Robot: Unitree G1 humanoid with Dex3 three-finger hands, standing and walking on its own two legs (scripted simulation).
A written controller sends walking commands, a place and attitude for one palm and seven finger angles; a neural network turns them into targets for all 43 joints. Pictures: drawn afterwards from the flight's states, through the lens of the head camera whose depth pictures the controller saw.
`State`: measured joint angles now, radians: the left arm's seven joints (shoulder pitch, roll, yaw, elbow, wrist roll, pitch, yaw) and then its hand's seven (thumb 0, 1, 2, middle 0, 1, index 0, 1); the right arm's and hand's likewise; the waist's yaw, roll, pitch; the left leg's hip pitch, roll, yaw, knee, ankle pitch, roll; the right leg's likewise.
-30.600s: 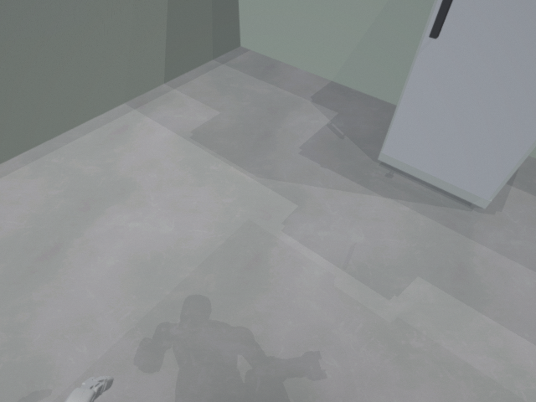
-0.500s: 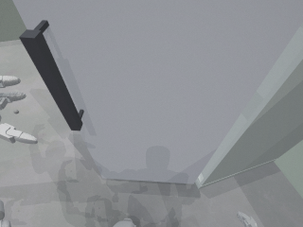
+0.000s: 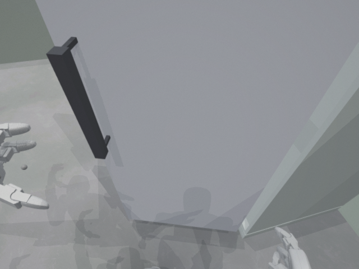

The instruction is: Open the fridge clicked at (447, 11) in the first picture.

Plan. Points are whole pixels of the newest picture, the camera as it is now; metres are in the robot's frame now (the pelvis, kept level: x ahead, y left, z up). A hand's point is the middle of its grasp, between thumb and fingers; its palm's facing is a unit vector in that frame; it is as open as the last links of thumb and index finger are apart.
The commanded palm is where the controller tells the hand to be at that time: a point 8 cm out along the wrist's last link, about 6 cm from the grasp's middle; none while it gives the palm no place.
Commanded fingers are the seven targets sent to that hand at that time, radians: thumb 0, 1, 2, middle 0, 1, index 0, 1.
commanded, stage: slip the hand off the handle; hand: left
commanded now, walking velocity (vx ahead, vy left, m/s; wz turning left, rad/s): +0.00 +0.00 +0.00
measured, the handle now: (89, 107) +0.41 +0.27 +0.14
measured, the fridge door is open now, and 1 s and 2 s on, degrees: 68 68 68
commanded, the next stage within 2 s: draw the hand back to the body in 0.44 s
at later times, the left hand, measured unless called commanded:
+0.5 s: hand (22, 167) +0.25 +0.34 +0.13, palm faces +0.30 -0.92 -0.27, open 14.6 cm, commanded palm +0.20 +0.38 +0.13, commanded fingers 0.00 -0.55 0.20 -0.25 -1.15 -0.25 -1.15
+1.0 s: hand (8, 180) +0.21 +0.32 +0.15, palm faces +0.23 -0.97 -0.03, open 14.7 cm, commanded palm +0.17 +0.36 +0.16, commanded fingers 0.00 -0.44 0.25 -0.25 -1.09 -0.25 -1.09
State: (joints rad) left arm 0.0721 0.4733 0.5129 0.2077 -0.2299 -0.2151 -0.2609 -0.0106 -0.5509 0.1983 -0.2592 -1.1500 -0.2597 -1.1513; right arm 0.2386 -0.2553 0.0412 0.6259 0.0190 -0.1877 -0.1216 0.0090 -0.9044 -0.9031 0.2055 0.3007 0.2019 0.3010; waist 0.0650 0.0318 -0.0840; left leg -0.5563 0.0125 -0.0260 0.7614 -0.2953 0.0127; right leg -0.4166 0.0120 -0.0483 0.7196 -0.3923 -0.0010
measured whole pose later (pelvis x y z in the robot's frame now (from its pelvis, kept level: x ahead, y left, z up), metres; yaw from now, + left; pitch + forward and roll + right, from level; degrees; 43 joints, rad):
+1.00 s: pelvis +0.00 +0.01 +0.01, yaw +0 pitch +0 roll -2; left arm 0.19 0.43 0.54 -0.01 -0.42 0.07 -0.39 -0.01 -0.55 0.20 -0.26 -1.15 -0.26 -1.15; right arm 0.23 -0.24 0.08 0.61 0.06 -0.32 -0.13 0.01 -0.90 -0.90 0.21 0.30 0.20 0.30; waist 0.08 0.03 -0.07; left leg -0.41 0.00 -0.02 0.66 -0.25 0.02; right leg -0.26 0.00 -0.04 0.60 -0.34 0.01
